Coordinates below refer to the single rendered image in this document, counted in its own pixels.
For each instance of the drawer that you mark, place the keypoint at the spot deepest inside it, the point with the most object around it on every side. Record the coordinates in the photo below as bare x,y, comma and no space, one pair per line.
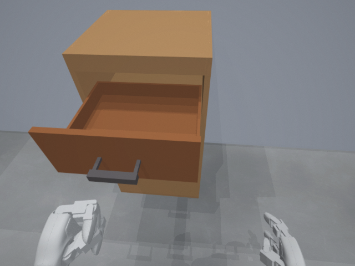
122,122

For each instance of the robot left hand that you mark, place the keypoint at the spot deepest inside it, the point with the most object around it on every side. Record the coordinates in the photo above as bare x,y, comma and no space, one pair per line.
81,222

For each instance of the handle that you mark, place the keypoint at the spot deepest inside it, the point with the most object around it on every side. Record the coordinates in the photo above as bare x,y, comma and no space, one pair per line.
130,178

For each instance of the cabinet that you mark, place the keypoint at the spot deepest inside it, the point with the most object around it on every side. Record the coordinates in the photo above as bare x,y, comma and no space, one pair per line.
147,46

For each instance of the robot right hand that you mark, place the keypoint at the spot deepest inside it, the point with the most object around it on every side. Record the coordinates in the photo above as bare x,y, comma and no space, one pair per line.
286,251

